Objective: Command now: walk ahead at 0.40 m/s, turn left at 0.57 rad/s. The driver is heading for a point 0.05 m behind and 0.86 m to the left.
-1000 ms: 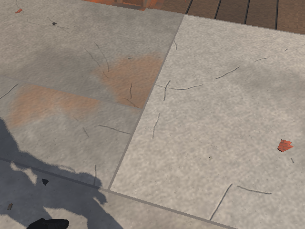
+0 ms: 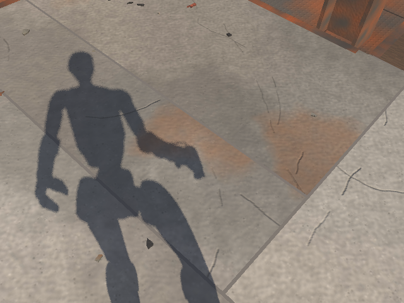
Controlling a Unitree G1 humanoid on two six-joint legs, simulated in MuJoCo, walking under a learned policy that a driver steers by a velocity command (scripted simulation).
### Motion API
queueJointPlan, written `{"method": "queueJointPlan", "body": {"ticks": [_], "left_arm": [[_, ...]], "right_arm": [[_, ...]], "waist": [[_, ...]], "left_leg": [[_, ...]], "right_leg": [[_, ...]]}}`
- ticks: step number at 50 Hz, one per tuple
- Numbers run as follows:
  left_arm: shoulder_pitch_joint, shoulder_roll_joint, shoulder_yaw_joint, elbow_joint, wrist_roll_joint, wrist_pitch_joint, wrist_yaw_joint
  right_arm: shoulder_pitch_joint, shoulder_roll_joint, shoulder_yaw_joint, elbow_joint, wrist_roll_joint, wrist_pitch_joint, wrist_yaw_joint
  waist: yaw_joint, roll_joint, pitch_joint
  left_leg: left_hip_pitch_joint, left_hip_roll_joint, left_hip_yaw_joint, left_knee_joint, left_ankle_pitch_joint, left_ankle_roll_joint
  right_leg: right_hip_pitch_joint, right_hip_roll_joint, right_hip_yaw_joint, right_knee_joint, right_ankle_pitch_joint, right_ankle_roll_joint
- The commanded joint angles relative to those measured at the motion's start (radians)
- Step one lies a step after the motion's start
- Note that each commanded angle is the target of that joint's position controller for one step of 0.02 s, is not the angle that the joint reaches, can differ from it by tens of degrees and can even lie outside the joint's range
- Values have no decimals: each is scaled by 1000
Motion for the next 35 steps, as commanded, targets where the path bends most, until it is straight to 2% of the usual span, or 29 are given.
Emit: {"method": "queueJointPlan", "body": {"ticks": [1, 2, 4, 5, 7, 9, 11, 14, 17, 18, 19, 20, 21, 22, 23, 24, 25, 26, 27, 29, 32, 35], "left_arm": [[-152, 107, 13, -150, -1, -81, -16], [-134, 113, 19, -133, 24, -82, -16], [-109, 95, 18, -116, 36, -73, -24], [-116, 80, 14, -116, 39, -68, -24], [-177, 46, 1, -134, 38, -62, -20], [-251, 16, -13, -154, 32, -63, -23], [-317, 10, -19, -175, 23, -66, -31], [-338, 37, -12, -190, 15, -75, -41], [-276, 73, 5, -181, 15, -85, -41], [-199, 90, 18, -163, 17, -90, -36], [-78, 124, 36, -140, 24, -93, -28], [90, 184, 46, -130, 41, -90, -18], [128, 228, 55, -97, 51, -82, -31], [83, 114, 29, -119, 31, -80, -32], [30, 64, 16, -126, 24, -72, -22], [-16, 54, 10, -125, 32, -66, -18], [-37, 37, 6, -114, 38, -63, -14], [-47, 31, 3, -108, 45, -67, -8], [-51, 25, 3, -101, 41, -72, -6], [-46, 39, 10, -81, 30, -83, -4], [-33, 78, 23, -62, 31, -83, -3], [-37, 96, 26, -53, 29, -72, 1]], "right_arm": [[150, -136, -32, -18, -4, -49, -6], [98, -117, -23, -26, -8, -50, -11], [60, -128, -22, -43, -23, -53, -24], [67, -142, -24, -39, -22, -56, -31], [101, -155, -28, -18, -15, -57, -42], [133, -164, -32, 2, -10, -55, -50], [171, -176, -37, 24, -2, -52, -55], [199, -173, -38, 48, 9, -48, -57], [190, -171, -43, 56, 2, -36, -60], [177, -160, -39, 52, -1, -32, -58], [168, -125, -25, 43, -10, -30, -53], [184, -63, 1, 16, -33, -29, -52], [339, 2, 17, -8, 12, -40, -51], [302, -118, -4, 29, 29, -40, -52], [188, -169, -18, 14, 22, -37, -50], [136, -160, -17, 6, 9, -35, -52], [102, -145, -19, -3, -3, -35, -48], [113, -124, -18, -4, 3, -30, -41], [119, -103, -15, -2, 9, -23, -39], [91, -68, -6, -18, 7, -11, -37], [39, -54, 2, -40, -4, -9, -30], [-34, -44, 9, -49, -2, -20, -10]], "waist": [[-84, 126, -31], [-53, 132, -9], [-23, 137, -14], [-21, 117, -16], [-38, 103, 6], [-66, 126, 22], [-91, 134, 30], [-87, 138, 28], [-52, 175, 6], [-11, 184, -34], [50, 167, -130], [101, 41, -320], [6, -349, -430], [31, -205, -320], [49, -113, -188], [30, -33, -118], [15, -25, -67], [-8, -54, -54], [-14, -68, -46], [-18, -51, -14], [-13, -24, 2], [9, -15, 19]], "left_leg": [[402, 303, -546, -409, -135, 239], [326, 259, -462, -414, -24, 211], [246, 210, -380, -439, 128, 198], [226, 198, -346, -442, 185, 199], [190, 173, -300, -439, 221, 186], [154, 148, -273, -427, 213, 164], [138, 152, -283, -416, 198, 152], [180, 187, -348, -361, 188, 133], [240, 212, -404, -277, 288, 108], [239, 184, -397, -197, 394, 90], [190, 115, -355, -21, 441, 54], [35, 34, -285, 289, 222, 14], [-312, -81, -231, 605, -306, -42], [-411, -2, -264, 723, -250, -50], [-434, 37, -219, 726, -157, -51], [-395, 77, -190, 699, -88, -53], [-368, 106, -189, 651, -47, -52], [-319, 130, -187, 624, -21, -49], [-302, 138, -175, 602, -14, -49], [-333, 152, -160, 547, -5, -56], [-387, 160, -152, 431, 101, -73], [-351, 149, -105, 254, 259, -69]], "right_leg": [[-545, 2, 114, 154, 95, -45], [-481, -14, 118, 73, 161, -40], [-394, 8, 96, 11, 268, -14], [-380, 21, 88, -33, 311, 4], [-363, 47, 84, -188, 399, 31], [-312, 80, 84, -343, 491, 43], [-264, 103, 84, -434, 530, 45], [-219, 105, 124, -511, 536, 21], [-137, 113, 118, -533, 426, -20], [-27, 131, 90, -562, 406, -43], [175, 99, 103, -570, 418, -80], [479, -88, 304, -543, 323, -140], [732, -290, 827, -710, 43, -286], [654, -277, 832, -769, -147, -258], [518, -245, 646, -776, -93, -221], [388, -208, 519, -784, 56, -208], [294, -173, 426, -803, 163, -206], [237, -151, 352, -828, 221, -200], [211, -141, 303, -853, 253, -205], [185, -153, 227, -890, 323, -225], [215, -168, 133, -917, 414, -241], [231, -132, 2, -914, 489, -210]]}}
Keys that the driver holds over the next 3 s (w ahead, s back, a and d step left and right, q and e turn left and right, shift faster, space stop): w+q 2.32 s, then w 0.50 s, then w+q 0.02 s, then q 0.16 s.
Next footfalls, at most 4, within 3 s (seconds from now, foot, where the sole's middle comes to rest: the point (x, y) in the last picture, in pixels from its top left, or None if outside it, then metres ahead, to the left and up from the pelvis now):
0.38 right None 0.39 -0.09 -0.76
0.90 left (120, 274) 0.54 0.28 -0.76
1.38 right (124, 183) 0.89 0.32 -0.76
1.90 left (17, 198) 0.81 0.70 -0.76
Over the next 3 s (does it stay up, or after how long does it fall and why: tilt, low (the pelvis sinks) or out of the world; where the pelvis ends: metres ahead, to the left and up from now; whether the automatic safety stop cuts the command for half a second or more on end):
stays up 0.90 1.10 0.01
